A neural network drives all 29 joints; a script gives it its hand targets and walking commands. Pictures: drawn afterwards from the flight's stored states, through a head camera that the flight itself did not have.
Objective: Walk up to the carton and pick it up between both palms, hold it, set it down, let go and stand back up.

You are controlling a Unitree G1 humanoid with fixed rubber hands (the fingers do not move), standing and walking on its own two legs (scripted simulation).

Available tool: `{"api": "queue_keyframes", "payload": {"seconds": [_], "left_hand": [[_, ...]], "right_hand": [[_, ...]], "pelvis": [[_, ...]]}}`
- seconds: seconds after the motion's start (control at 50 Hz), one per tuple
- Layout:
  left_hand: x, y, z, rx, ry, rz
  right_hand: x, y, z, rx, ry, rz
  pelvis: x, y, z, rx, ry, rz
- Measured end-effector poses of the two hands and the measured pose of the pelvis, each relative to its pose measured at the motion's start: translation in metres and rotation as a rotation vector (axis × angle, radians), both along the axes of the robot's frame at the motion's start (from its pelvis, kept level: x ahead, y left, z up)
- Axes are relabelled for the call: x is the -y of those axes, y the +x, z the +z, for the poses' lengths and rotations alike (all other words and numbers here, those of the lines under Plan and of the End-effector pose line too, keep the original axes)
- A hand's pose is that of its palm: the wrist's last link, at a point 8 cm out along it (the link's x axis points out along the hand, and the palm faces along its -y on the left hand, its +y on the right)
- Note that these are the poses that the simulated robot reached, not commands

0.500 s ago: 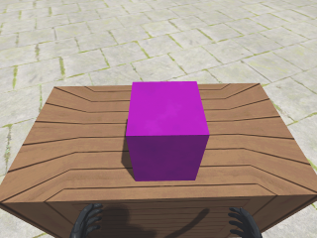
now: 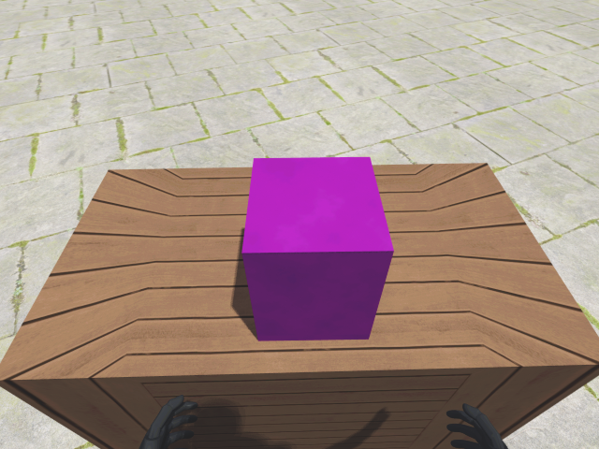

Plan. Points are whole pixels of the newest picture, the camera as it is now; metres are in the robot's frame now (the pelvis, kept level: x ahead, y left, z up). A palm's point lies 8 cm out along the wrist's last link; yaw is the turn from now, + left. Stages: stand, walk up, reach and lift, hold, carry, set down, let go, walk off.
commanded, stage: let go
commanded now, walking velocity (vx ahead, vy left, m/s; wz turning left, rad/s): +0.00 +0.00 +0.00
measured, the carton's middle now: (312, 251) +0.46 +0.01 -0.02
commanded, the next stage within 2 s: stand in 0.16 s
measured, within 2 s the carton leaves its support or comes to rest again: neither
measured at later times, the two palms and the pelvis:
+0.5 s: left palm out of the picture +0.00 +0.26 -0.13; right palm out of the picture +0.02 -0.25 -0.11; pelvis -0.04 +0.00 +0.00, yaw +2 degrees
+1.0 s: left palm out of the picture -0.05 +0.22 -0.14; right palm out of the picture +0.00 -0.26 -0.13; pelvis -0.04 -0.01 +0.00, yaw +2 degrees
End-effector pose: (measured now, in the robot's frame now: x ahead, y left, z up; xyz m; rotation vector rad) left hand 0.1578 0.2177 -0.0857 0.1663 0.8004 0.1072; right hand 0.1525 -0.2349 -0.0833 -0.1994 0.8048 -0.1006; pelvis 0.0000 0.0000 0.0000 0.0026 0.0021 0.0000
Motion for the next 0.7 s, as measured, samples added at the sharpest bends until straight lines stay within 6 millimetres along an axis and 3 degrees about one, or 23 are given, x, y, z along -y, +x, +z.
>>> {"api": "queue_keyframes", "payload": {"seconds": [0.24,0.32,0.46,0.56,0.7], "left_hand": [[-0.012,-0.025,0.003,0.03,0.037,-0.019],[-0.026,-0.058,-0.009,-0.05,0.056,-0.009],[-0.043,-0.138,-0.036,-0.264,0.047,0.063],[-0.043,-0.179,-0.043,-0.359,0.033,0.096],[-0.041,-0.216,-0.039,-0.445,0.05,0.144]], "right_hand": [[-0.006,-0.031,-0.002,0.002,-0.013,0.02],[0.004,-0.066,-0.016,-0.104,-0.043,0.011],[0.016,-0.12,-0.028,-0.259,-0.06,-0.03],[0.016,-0.14,-0.033,-0.33,-0.058,-0.024],[0.012,-0.149,-0.045,-0.366,-0.026,-0.028]], "pelvis": [[-0.002,-0.024,-0.002,0.021,-0.001,0.004],[-0.002,-0.03,-0.005,0.031,-0.005,0.016],[-0.002,-0.04,-0.005,0.029,-0.008,0.022],[-0.002,-0.047,-0.004,0.017,-0.008,0.034],[0.0,-0.049,-0.003,0.001,-0.002,0.035]]}}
